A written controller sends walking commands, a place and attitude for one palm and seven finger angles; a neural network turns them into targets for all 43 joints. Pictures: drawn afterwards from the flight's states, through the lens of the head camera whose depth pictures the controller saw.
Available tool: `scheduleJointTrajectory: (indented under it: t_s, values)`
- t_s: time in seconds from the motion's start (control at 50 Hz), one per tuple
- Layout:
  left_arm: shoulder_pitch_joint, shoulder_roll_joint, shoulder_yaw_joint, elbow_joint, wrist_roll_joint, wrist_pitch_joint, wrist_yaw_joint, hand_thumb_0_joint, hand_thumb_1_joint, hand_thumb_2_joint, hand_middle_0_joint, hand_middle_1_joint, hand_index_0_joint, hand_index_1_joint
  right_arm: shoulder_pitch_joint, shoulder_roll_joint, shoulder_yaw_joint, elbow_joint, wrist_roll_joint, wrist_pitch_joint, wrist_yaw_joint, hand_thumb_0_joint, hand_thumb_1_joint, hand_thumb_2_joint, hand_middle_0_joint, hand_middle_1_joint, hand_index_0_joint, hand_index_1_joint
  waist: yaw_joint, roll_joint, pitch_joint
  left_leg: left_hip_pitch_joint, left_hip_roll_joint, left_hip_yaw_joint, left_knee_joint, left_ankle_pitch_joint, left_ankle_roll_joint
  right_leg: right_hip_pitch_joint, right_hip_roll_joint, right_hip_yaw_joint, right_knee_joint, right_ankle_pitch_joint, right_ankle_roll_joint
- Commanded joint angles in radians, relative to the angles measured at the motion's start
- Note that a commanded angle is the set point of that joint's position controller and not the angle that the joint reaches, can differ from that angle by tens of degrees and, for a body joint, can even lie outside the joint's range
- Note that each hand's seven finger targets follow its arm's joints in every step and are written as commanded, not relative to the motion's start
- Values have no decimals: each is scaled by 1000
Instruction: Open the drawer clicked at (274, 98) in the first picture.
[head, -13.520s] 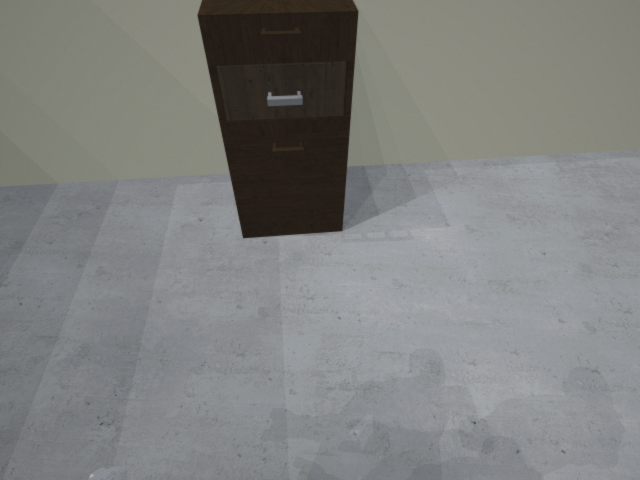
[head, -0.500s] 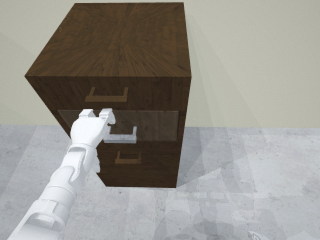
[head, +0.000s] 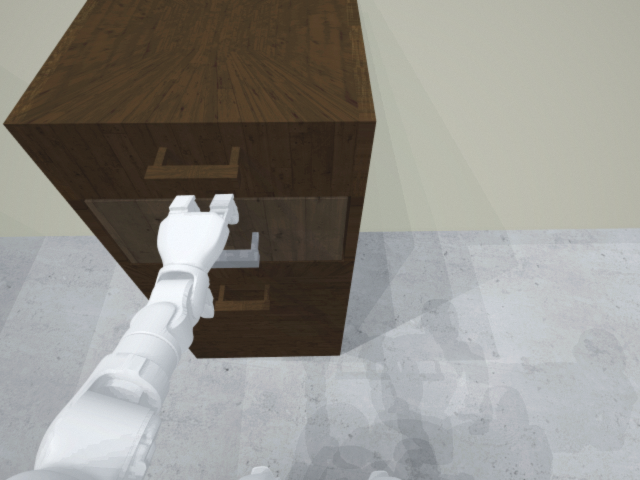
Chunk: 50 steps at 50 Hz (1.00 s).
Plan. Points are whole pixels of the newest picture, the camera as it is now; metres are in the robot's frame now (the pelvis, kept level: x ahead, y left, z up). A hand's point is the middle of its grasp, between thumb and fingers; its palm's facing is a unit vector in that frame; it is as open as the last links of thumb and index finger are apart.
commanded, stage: move the hooked fingers above the handle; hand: left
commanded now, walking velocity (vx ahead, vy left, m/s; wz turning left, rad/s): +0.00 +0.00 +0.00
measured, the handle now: (226, 248) +0.47 +0.15 -0.07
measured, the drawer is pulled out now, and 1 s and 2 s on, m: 0.00 0.00 0.00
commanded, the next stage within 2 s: lower the fingers behind the handle in 0.68 s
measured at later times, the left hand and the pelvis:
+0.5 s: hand (211, 256) +0.42 +0.15 -0.01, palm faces +0.00 -0.07 -1.00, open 13.9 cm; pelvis +0.00 +0.00 +0.00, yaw +0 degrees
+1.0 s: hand (220, 256) +0.42 +0.14 -0.01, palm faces +0.00 -0.03 -1.00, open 13.8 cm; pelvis +0.00 -0.01 +0.00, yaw +0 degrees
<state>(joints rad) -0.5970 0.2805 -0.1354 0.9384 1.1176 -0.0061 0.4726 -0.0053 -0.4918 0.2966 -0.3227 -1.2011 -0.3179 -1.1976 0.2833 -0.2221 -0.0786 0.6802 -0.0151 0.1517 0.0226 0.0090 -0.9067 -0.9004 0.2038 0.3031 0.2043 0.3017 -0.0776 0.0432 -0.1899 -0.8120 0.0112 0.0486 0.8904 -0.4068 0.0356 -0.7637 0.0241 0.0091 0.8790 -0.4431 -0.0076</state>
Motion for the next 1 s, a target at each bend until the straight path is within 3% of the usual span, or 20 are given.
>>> scheduleJointTrajectory:
  t_s: [0.0, 0.04, 0.1, 0.14, 0.16, 0.3, 0.36, 0.4, 0.44, 0.48, 0.54, 0.64, 0.72, 0.76, 0.8, 0.84, 0.9, 0.94, 0.96, 0.98]
  values:
    - [-400, 217, 89, -174, -1, 37, 50, 0, -500, 300, -300, -1200, -300, -1200, 71, -152, -41, -101, 0, -13, -19, 0, -900, -900, 200, 300, 200, 300, -2, -32, -385, 300, -19, -10, -72, 375, 13, 151, 26, -14, -109, 386, -38]
    - [-385, 234, 100, -168, 0, 50, 47, 0, -500, 300, -300, -1200, -300, -1200, 73, -153, -38, -106, 5, -9, -25, 0, -900, -900, 200, 300, 200, 300, 2, -45, -367, 293, -19, -9, -88, 362, 12, 165, 28, -16, -118, 375, -38]
    - [-388, 198, 72, -163, -16, 55, 34, 0, -500, 300, -300, -1200, -300, -1200, 77, -153, -38, -107, 9, -13, -29, 0, -900, -900, 200, 300, 200, 300, -11, -58, -335, 305, -16, -8, -102, 338, 15, 157, 28, -17, -141, 346, -35]
    - [-362, 207, 75, -166, -22, 47, 19, 0, -500, 300, -300, -1200, -300, -1200, 77, -153, -36, -110, 12, -15, -36, 0, -900, -900, 200, 300, 200, 300, -7, -58, -332, 312, -18, -8, -109, 327, 15, 165, 28, -13, -152, 337, -36]
    - [-395, 173, 46, -175, -29, 38, 9, 0, -500, 300, -300, -1200, -300, -1200, 77, -150, -35, -109, 12, -18, -37, 0, -900, -900, 200, 300, 200, 300, -20, -41, -323, 315, -17, -12, -111, 324, 14, 153, 26, -16, -151, 328, -37]
    - [-393, 84, -9, -224, -25, -13, 7, 0, -500, 300, -300, -1200, -300, -1200, 93, -145, -51, -93, 4, -32, -27, 0, -900, -900, 200, 300, 200, 300, -21, 4, -333, 405, -5, -39, -98, 381, 4, 64, 35, -39, -131, 300, -46]
    - [-411, 128, 37, -194, -11, 5, 38, 0, -500, 300, -300, -1200, -300, -1200, 88, -150, -49, -86, 1, -28, -20, 0, -900, -900, 200, 300, 200, 300, -12, -8, -314, 366, -7, -45, -91, 369, 2, 51, 35, -44, -116, 286, -50]
    - [-434, 121, 29, -196, 0, 27, 59, 0, -500, 300, -300, -1200, -300, -1200, 85, -150, -49, -89, -2, -23, -16, 0, -900, -900, 200, 300, 200, 300, -14, -2, -329, 363, -9, -37, -87, 371, 2, 55, 37, -43, -111, 299, -48]
    - [-403, 173, 76, -183, 7, 57, 75, 0, -500, 300, -300, -1200, -300, -1200, 81, -154, -46, -98, -2, -14, -16, 0, -900, -900, 200, 300, 200, 300, 5, -19, -355, 358, -12, -32, -88, 385, 1, 90, 38, -41, -105, 320, -48]
    - [-414, 143, 52, -203, 3, 79, 74, 0, -500, 300, -300, -1200, -300, -1200, 76, -150, -47, -107, 0, -10, -16, 0, -900, -900, 200, 300, 200, 300, 5, -13, -378, 373, -12, -27, -89, 402, 1, 111, 38, -41, -105, 344, -45]
    - [-397, 116, 19, -189, -11, 109, 51, 0, -500, 300, -300, -1200, -300, -1200, 61, -150, -42, -115, 6, -6, -20, 0, -900, -900, 200, 300, 200, 300, -9, -34, -339, 373, -11, -23, -105, 372, 3, 120, 37, -38, -130, 335, -41]
    - [-403, 61, -37, -206, -32, 87, -4, 0, -500, 300, -300, -1200, -300, -1200, 64, -143, -40, -116, 12, -16, -38, 0, -900, -900, 200, 300, 200, 300, -27, -68, -312, 389, -13, -26, -115, 351, 10, 129, 33, -31, -155, 330, -36]
    - [-432, 80, -21, -201, -17, 49, 4, 0, -500, 300, -300, -1200, -300, -1200, 70, -138, -35, -106, 9, -25, -43, 0, -900, -900, 200, 300, 200, 300, -24, -48, -280, 354, -18, -29, -106, 327, 9, 101, 30, -29, -143, 307, -40]
    - [-460, 106, 5, -207, -3, 41, 25, 0, -500, 300, -300, -1200, -300, -1200, 67, -136, -35, -103, 6, -28, -39, 0, -900, -900, 200, 300, 200, 300, -14, -21, -307, 346, -21, -33, -95, 334, 6, 92, 29, -30, -125, 303, -44]
    - [-406, 108, 23, -160, 8, 55, 47, 0, -500, 300, -300, -1200, -300, -1200, 71, -135, -37, -101, 2, -27, -33, 0, -900, -900, 200, 300, 200, 300, -4, -24, -316, 329, -23, -24, -80, 344, 5, 91, 31, -29, -114, 321, -44]
    - [-384, 84, 13, -136, 5, 78, 61, 0, -500, 300, -300, -1200, -300, -1200, 70, -134, -37, -103, -1, -23, -25, 0, -900, -900, 200, 300, 200, 300, -6, -44, -324, 306, -24, -18, -69, 360, 6, 103, 33, -29, -105, 358, -42]
    - [-364, 133, 48, -120, 3, 108, 69, 0, -500, 300, -300, -1200, -300, -1200, 70, -138, -36, -105, 1, -16, -27, 0, -900, -900, 200, 300, 200, 300, 2, -76, -355, 262, -32, -3, -57, 359, 10, 164, 28, -12, -101, 413, -33]
    - [-353, 125, 35, -88, 0, 133, 64, 0, -500, 300, -300, -1200, -300, -1200, 66, -139, -32, -104, 6, -12, -32, 0, -900, -900, 200, 300, 200, 300, -9, -103, -313, 228, -35, 3, -60, 326, 12, 169, 24, -6, -116, 406, -28]
    - [-360, 157, 60, -71, -2, 139, 61, 0, -500, 300, -300, -1200, -300, -1200, 63, -141, -29, -99, 7, -11, -36, 0, -900, -900, 200, 300, 200, 300, -10, -123, -301, 205, -35, 0, -62, 314, 14, 180, 22, -2, -117, 401, -26]
    - [-381, 157, 47, -95, -4, 136, 53, 0, -500, 300, -300, -1200, -300, -1200, 63, -142, -26, -105, 10, -12, -41, 0, -900, -900, 200, 300, 200, 300, -11, -118, -323, 203, -39, 2, -59, 301, 15, 184, 19, 6, -116, 396, -22]
